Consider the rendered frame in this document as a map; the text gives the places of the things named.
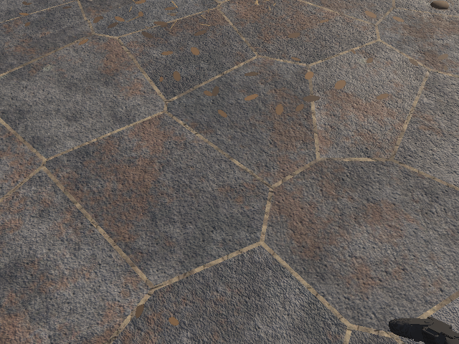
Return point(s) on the robot right hand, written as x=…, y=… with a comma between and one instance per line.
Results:
x=429, y=331

